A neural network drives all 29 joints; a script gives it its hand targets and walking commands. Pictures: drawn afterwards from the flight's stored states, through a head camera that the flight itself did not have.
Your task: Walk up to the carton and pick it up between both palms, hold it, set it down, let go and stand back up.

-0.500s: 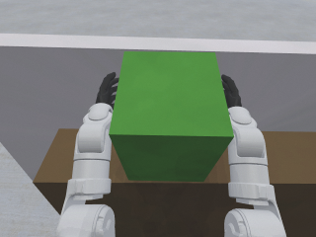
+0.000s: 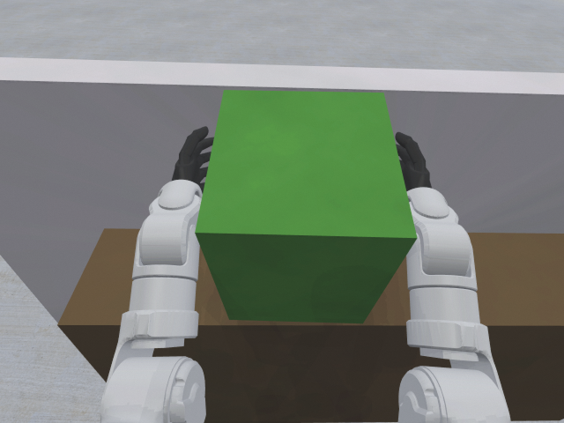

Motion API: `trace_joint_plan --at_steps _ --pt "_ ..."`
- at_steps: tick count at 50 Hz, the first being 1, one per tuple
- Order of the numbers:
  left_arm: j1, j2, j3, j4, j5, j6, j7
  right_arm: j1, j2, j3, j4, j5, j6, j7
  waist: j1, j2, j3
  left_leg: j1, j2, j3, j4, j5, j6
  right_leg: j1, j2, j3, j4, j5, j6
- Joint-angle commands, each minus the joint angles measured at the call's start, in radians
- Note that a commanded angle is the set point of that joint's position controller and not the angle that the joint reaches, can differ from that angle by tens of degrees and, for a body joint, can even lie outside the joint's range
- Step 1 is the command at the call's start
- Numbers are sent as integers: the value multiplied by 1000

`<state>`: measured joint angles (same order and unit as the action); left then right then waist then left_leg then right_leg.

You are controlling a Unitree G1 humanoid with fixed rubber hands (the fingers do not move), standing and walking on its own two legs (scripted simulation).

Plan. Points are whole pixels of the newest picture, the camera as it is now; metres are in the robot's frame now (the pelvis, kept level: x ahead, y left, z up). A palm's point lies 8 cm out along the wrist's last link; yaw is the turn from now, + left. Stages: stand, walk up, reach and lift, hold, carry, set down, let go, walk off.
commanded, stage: hold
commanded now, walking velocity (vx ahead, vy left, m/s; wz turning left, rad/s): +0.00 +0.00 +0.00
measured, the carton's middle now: (299, 216) +0.36 +0.00 +0.15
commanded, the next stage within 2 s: none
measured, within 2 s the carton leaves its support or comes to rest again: neither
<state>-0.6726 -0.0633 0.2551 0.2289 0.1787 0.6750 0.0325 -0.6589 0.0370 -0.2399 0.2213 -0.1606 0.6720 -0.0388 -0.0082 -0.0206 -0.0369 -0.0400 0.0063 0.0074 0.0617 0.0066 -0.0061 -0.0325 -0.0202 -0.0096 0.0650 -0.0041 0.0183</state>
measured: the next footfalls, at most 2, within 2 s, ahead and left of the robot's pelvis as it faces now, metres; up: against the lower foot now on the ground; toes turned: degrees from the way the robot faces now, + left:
none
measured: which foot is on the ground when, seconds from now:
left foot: down 0.00-1.00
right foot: down 0.00-1.00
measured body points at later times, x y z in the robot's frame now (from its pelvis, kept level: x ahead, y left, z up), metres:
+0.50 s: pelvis +0.01 +0.00 +0.00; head -0.01 +0.01 +0.45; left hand +0.39 +0.15 +0.18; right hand +0.39 -0.15 +0.18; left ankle +0.03 +0.12 -0.76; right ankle +0.02 -0.13 -0.76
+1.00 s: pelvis +0.01 +0.00 +0.00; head -0.01 +0.01 +0.45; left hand +0.39 +0.15 +0.19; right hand +0.39 -0.15 +0.20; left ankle +0.03 +0.12 -0.76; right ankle +0.02 -0.13 -0.76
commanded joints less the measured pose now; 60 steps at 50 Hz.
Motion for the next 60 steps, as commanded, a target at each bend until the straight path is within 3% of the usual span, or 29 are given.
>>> trace_joint_plan --at_steps 1,2,3,8,12,14,18,20,23,26,30,31,35,40,41,43,48,51,52,54,56,59,60 --pt "-469 -390 -298 -48 -79 -36 -122 -500 414 283 -57 87 -45 138 13 18 -260 81 -65 4 17 1 -30 61 76 -17 2 42 4" --pt "-484 -402 -305 -68 -77 -45 -124 -515 418 294 -72 94 -58 142 16 40 -295 77 -68 10 17 21 -23 72 73 -11 10 70 4" --pt "-496 -412 -321 -100 -93 -57 -121 -520 441 312 -95 104 -70 142 17 13 -329 106 -62 -4 20 61 -26 70 74 -15 20 99 6" --pt "-521 -418 -422 -202 -134 -77 -114 -558 462 395 -196 144 -93 126 5 13 -458 169 -59 -13 27 187 -28 123 70 -6 30 238 20" --pt "-486 -425 -443 -208 -161 -55 -111 -522 435 402 -234 146 -71 109 -3 26 -398 164 -61 -9 24 183 -33 98 71 -7 25 220 22" --pt "-470 -396 -432 -204 -153 -44 -109 -494 428 388 -203 135 -55 107 -9 5 -386 151 -61 -10 11 133 -30 98 68 -9 12 176 17" --pt "-465 -391 -395 -145 -131 -19 -114 -494 408 348 -153 120 -36 112 -2 31 -290 105 -67 7 -6 83 -36 102 68 -10 -6 136 17" --pt "-456 -383 -371 -119 -121 -21 -115 -499 398 330 -144 109 -37 116 -2 15 -286 104 -65 3 -8 56 -35 109 73 -18 -9 118 17" --pt "-467 -378 -342 -120 -104 -33 -119 -512 396 314 -131 108 -46 123 2 25 -287 106 -63 -2 6 84 -37 95 68 -10 4 148 16" --pt "-503 -396 -357 -138 -121 -55 -122 -520 414 329 -136 106 -62 129 4 0 -351 130 -61 -10 10 133 -35 116 74 -20 7 177 17" --pt "-505 -417 -395 -171 -133 -69 -119 -548 434 378 -217 133 -83 127 1 -2 -425 145 -57 -13 10 171 -27 139 65 -5 15 235 25" --pt "-494 -419 -400 -184 -139 -69 -117 -547 429 380 -219 140 -81 124 8 20 -438 164 -60 -12 14 193 -31 141 66 -3 19 248 23" --pt "-493 -404 -405 -195 -126 -53 -118 -509 427 366 -182 133 -69 126 4 46 -381 148 -61 -2 3 172 -37 132 67 -5 0 219 20" --pt "-470 -379 -384 -170 -137 -42 -121 -491 406 355 -178 116 -49 122 -5 -11 -346 137 -55 -12 -7 111 -30 121 71 -12 -4 178 21" --pt "-478 -379 -389 -173 -131 -39 -121 -489 401 343 -164 114 -45 122 -3 22 -339 126 -59 -8 -9 101 -31 122 71 -9 -3 164 23" --pt "-479 -381 -382 -177 -133 -34 -119 -512 401 346 -191 125 -43 124 -2 5 -334 142 -58 -11 -13 101 -30 105 71 -15 -8 161 24" --pt "-513 -394 -383 -149 -135 -30 -124 -532 403 331 -158 128 -43 126 -6 38 -342 126 -58 -7 -5 109 -36 108 69 -18 -3 155 18" --pt "-534 -401 -376 -172 -132 -34 -131 -524 421 330 -147 112 -41 132 -6 39 -366 139 -57 -7 -1 114 -33 115 65 -16 0 174 22" --pt "-518 -398 -379 -182 -126 -38 -131 -514 427 340 -160 114 -42 134 -3 7 -369 145 -57 -12 -3 126 -33 115 65 -14 -3 184 26" --pt "-502 -397 -374 -161 -132 -35 -134 -518 416 346 -176 115 -41 134 -8 -1 -360 160 -62 -14 -2 120 -30 115 68 -13 -8 182 24" --pt "-503 -392 -383 -169 -128 -36 -133 -512 419 341 -172 123 -42 131 -2 22 -381 151 -67 -9 -8 115 -31 132 70 -11 -8 193 25" --pt "-503 -384 -365 -157 -129 -36 -133 -528 410 331 -187 110 -45 127 -14 -5 -356 128 -64 -9 -7 91 -31 121 69 -15 -3 164 26" --pt "-495 -387 -373 -154 -130 -37 -133 -531 400 334 -189 118 -48 126 -9 21 -353 134 -65 -8 -7 98 -35 110 71 -18 -4 160 26"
